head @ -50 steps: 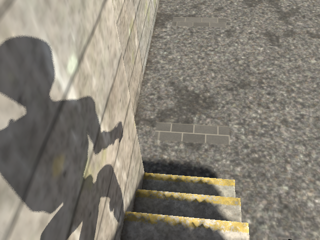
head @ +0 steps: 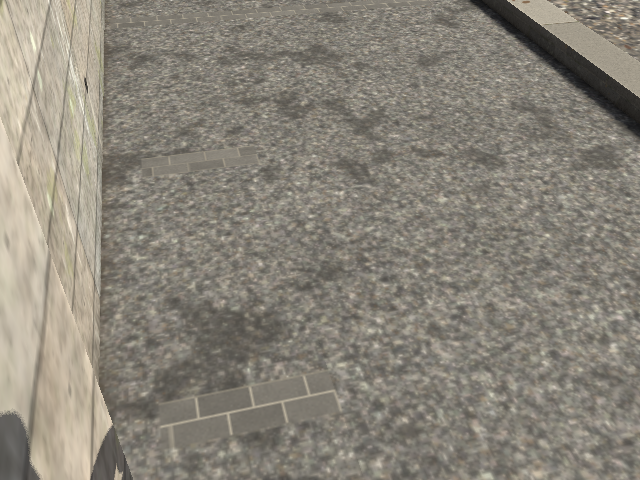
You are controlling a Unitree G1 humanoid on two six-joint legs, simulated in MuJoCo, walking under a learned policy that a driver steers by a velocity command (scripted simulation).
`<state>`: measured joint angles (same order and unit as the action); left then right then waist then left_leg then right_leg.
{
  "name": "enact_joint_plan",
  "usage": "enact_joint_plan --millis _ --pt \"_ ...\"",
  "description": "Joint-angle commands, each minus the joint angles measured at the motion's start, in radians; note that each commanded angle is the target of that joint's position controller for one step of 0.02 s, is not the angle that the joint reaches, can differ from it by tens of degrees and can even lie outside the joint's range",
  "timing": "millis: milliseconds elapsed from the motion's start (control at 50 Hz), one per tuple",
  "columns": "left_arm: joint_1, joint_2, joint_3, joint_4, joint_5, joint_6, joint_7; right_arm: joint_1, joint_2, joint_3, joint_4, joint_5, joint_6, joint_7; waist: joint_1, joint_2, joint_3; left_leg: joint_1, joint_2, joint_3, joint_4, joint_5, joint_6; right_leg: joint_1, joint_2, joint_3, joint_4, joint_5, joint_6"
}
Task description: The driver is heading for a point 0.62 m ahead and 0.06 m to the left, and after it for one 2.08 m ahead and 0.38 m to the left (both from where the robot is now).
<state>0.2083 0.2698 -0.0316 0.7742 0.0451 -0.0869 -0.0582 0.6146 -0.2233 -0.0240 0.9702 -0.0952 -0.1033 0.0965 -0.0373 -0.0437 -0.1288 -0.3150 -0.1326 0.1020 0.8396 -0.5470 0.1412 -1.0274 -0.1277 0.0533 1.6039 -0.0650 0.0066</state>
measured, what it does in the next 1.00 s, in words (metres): goes down: right foot 0.20 m lower, then left foot 0.21 m lower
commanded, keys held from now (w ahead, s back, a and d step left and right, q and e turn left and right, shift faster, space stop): w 0.76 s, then no key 0.24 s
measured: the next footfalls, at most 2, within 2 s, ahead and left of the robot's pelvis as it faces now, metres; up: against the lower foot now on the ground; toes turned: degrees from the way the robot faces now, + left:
right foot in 0.36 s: +0.24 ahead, -0.08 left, -0.20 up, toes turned -2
left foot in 0.68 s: +0.43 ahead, +0.17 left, -0.41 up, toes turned -3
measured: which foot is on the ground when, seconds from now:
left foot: down 0.00-0.32, up 0.34-0.66, down 0.68-1.00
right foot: up 0.00-0.34, down 0.36-0.70, up 0.72-1.00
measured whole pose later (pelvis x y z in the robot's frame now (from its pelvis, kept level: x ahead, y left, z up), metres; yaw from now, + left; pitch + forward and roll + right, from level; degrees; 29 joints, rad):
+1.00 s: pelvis +0.47 +0.09 -0.41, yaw +0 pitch +4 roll +1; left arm 0.15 0.20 -0.06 0.85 0.11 -0.03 -0.10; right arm 0.69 -0.02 0.07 1.13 -0.07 -0.15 0.02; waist -0.14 -0.07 -0.13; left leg -0.35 -0.09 -0.01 0.89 -0.61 0.07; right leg -1.00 -0.14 0.01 1.22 0.14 0.02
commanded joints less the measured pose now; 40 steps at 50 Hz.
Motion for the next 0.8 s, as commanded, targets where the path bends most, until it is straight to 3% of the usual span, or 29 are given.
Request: enact_joint_plan --millis 20,100,120,140,160,180,240,280,300,320,340,360,380,400,420,460,480,500,520,540,560,600,660,680,700,720,740,760,800 --pt "0.101 0.003 0.002 0.028 0.031 0.016 -0.041 -0.151 -0.027 0.024 -0.083 -0.005 -0.058 -0.034 0.110 0.059 0.240 -0.553 0.236 -0.359 -0.254 0.493 -0.015 0.145 -0.032 0.049 -0.170 0.405 0.001" --pt "-0.102 0.087 0.030 0.035 0.009 -0.003 -0.021 0.071 -0.062 0.036 -0.054 0.035 -0.051 -0.058 0.004 0.104 0.122 -0.379 0.190 -0.285 -0.009 0.561 -0.134 0.246 0.102 -0.085 -0.505 0.526 -0.022" --pt "0.034 -0.069 0.014 0.127 -0.037 0.065 0.013 -0.044 -0.088 -0.004 -0.067 0.274 0.027 -0.145 0.095 -0.055 0.111 -0.219 0.246 -0.275 0.075 0.541 -0.157 0.443 0.093 0.016 -0.646 0.570 0.004" --pt "-0.026 -0.087 0.007 0.117 -0.058 0.098 0.021 -0.023 -0.097 0.002 -0.090 0.269 0.063 -0.172 0.042 -0.011 0.167 -0.204 0.245 -0.264 0.068 0.564 -0.168 0.438 0.111 -0.020 -0.711 0.514 0.018" --pt "-0.243 0.119 0.055 0.021 -0.019 0.042 -0.016 0.142 -0.130 0.019 -0.065 0.063 0.015 -0.096 -0.070 0.208 0.305 -0.162 0.241 -0.366 0.009 0.600 -0.182 0.096 0.123 -0.093 -0.652 0.329 0.007" --pt "-0.293 0.141 0.068 0.005 -0.013 0.023 -0.013 0.190 -0.089 0.011 -0.030 0.042 0.010 -0.088 -0.098 0.169 0.284 0.056 0.265 -0.456 0.050 0.662 -0.167 -0.067 0.103 -0.027 -0.739 0.241 0.009" --pt "-0.399 0.028 0.017 0.002 0.004 0.010 0.002 0.276 0.029 0.021 0.005 0.048 0.032 -0.080 -0.149 0.152 0.240 0.336 0.277 -0.569 0.109 0.688 -0.118 -0.177 0.061 0.033 -1.083 0.134 0.002" --pt "0.035 0.081 0.042 0.151 0.040 0.009 0.015 0.017 -0.008 0.011 -0.054 0.020 0.022 -0.043 0.077 0.084 0.154 -0.100 0.230 -0.425 0.335 0.873 -0.139 0.418 0.113 -0.022 -0.881 0.211 -0.016" --pt "0.495 0.129 0.079 0.312 0.055 -0.007 0.026 -0.155 -0.088 -0.012 -0.111 0.003 0.007 -0.010 0.262 -0.006 0.053 -0.594 0.150 -0.265 0.585 1.021 -0.204 1.096 0.216 -0.153 -0.645 0.211 -0.026" --pt "0.716 0.134 0.104 0.375 0.034 0.003 0.025 -0.335 -0.185 -0.044 -0.213 0.078 -0.005 -0.011 0.408 -0.214 0.070 -0.636 -0.014 -0.097 1.078 0.569 -0.299 1.241 0.134 -0.171 -1.211 0.260 -0.100" --pt "0.687 0.090 0.104 0.361 0.001 0.015 0.020 -0.247 -0.220 -0.059 -0.139 0.048 0.017 0.010 0.362 -0.266 0.063 -0.737 -0.053 -0.030 1.382 -0.294 -0.233 1.401 0.031 -0.077 -1.383 0.328 -0.130" --pt "0.576 0.133 0.111 0.292 0.002 0.028 0.018 -0.188 -0.123 -0.041 -0.105 -0.010 0.018 0.025 0.243 -0.028 0.066 -0.892 0.001 -0.152 1.406 -0.187 -0.129 1.433 -0.028 0.063 -1.193 0.267 -0.182" --pt "0.524 0.176 0.107 0.321 0.033 0.021 0.015 0.024 0.030 -0.001 -0.096 -0.002 0.002 0.039 0.069 -0.027 -0.049 -0.892 0.044 -0.256 1.448 -0.126 -0.136 1.442 -0.166 0.229 -0.914 0.890 -0.366" --pt "0.387 0.177 0.118 0.269 0.026 0.008 -0.011 -0.016 0.051 0.013 -0.188 0.017 -0.004 0.024 0.022 0.019 -0.068 -1.043 0.091 -0.270 1.398 -0.110 -0.150 1.368 -0.283 0.304 -0.930 0.824 -0.494" --pt "0.168 0.077 0.090 0.248 -0.049 0.003 0.064 -0.207 0.042 0.003 -0.182 0.117 0.038 -0.133 -0.064 0.009 0.131 -1.113 0.161 -0.465 1.064 -0.143 -0.107 1.170 -0.382 0.366 -1.026 0.260 -0.366" --pt "-0.033 -0.017 0.013 0.151 -0.071 -0.013 0.081 -0.315 0.054 0.019 -0.177 0.124 0.035 -0.167 -0.123 0.206 0.223 -0.383 0.166 -0.246 0.320 0.565 -0.178 0.383 -0.128 0.148 -1.151 -0.155 -0.171" --pt "0.149 0.025 0.020 0.147 -0.016 -0.025 0.023 -0.013 0.062 0.016 0.007 -0.005 0.042 -0.023 -0.072 0.054 0.309 -0.293 0.212 -0.116 0.684 0.649 -0.160 0.052 -0.031 0.070 -1.101 -0.018 -0.353" --pt "0.126 0.079 0.037 0.122 0.021 -0.035 0.015 0.078 0.051 0.031 0.030 -0.044 0.045 0.042 -0.116 -0.063 0.277 -0.266 0.205 -0.106 0.666 0.803 -0.137 0.018 0.006 0.032 -0.977 0.031 -0.350" --pt "0.077 -0.004 0.038 0.228 -0.120 -0.037 0.059 -0.094 0.025 -0.009 -0.031 0.116 0.036 -0.099 -0.161 0.098 0.093 -0.049 0.187 -0.177 0.290 1.032 -0.141 0.275 -0.001 0.052 -0.947 -0.104 -0.139" --pt "0.071 0.006 0.031 0.225 -0.143 -0.032 0.054 -0.109 0.025 -0.002 -0.024 0.131 0.032 -0.137 -0.121 0.080 0.092 -0.009 0.177 -0.126 0.274 1.013 -0.146 0.299 0.013 0.073 -0.901 -0.205 -0.128" --pt "0.210 0.014 -0.007 0.179 0.012 -0.039 0.061 -0.141 0.023 0.036 -0.026 -0.044 0.035 -0.029 0.015 0.053 0.303 -0.132 0.286 -0.161 -0.079 1.021 -0.156 0.225 0.076 -0.080 -0.743 -0.317 -0.145" --pt "0.238 0.109 0.005 0.186 0.076 0.004 0.027 -0.209 0.012 0.037 -0.043 -0.026 0.059 0.016 -0.009 -0.047 0.208 0.123 0.208 -0.046 -0.159 0.824 -0.181 0.185 0.035 0.000 -0.637 -0.467 -0.193" --pt "0.206 0.112 -0.013 0.169 0.023 0.044 -0.005 -0.075 -0.007 0.040 -0.028 0.036 0.034 0.009 -0.087 0.059 0.145 0.288 0.183 0.009 -0.628 0.871 -0.150 0.409 0.023 0.152 -0.330 -0.260 -0.199" --pt "0.248 0.137 -0.008 0.204 0.073 0.052 -0.050 0.164 -0.094 -0.008 0.044 0.014 0.025 -0.005 -0.180 0.153 0.083 0.535 0.213 -0.005 -0.558 0.977 -0.074 0.349 0.071 0.139 -0.003 -0.247 -0.138" --pt "0.322 0.055 0.005 0.225 0.067 0.038 -0.083 0.322 -0.193 -0.057 0.074 -0.030 0.022 -0.014 -0.231 0.357 0.086 0.728 0.302 -0.117 -0.321 1.109 0.058 0.045 0.220 0.092 0.450 -0.607 -0.088" --pt "0.417 0.010 0.022 0.157 0.032 0.030 -0.082 0.310 -0.285 -0.066 0.082 -0.005 0.023 0.010 -0.063 0.348 -0.096 0.906 0.477 -0.408 -0.136 1.538 0.187 -0.183 0.234 0.000 0.716 -0.743 -0.077" --pt "0.210 -0.020 -0.010 -0.007 -0.013 0.022 -0.059 0.237 -0.333 -0.083 0.066 0.003 0.032 0.044 -0.129 0.298 0.025 0.835 0.660 -0.945 -0.437 0.596 0.338 -0.514 0.207 0.057 0.600 -0.705 -0.044" --pt "0.022 0.054 0.016 0.020 -0.039 0.012 0.004 0.240 -0.176 -0.049 0.112 0.002 0.034 0.040 -0.181 0.109 0.178 0.596 0.617 -0.762 -0.463 0.495 0.277 -0.546 0.089 0.032 0.637 -0.600 -0.055" --pt "0.123 -0.056 -0.021 0.001 -0.020 0.026 0.029 -0.032 0.040 0.012 0.062 0.026 0.018 0.046 0.048 0.072 0.270 0.042 0.562 -0.741 -0.463 0.363 0.214 -0.314 -0.047 0.129 0.343 -0.364 -0.064"
Velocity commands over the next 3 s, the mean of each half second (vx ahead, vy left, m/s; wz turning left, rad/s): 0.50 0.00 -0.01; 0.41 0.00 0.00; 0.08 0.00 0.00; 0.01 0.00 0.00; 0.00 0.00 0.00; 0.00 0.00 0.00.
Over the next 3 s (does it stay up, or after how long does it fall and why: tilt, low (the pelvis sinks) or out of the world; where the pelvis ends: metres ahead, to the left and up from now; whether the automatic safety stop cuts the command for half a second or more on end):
stays up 0.72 0.02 -0.57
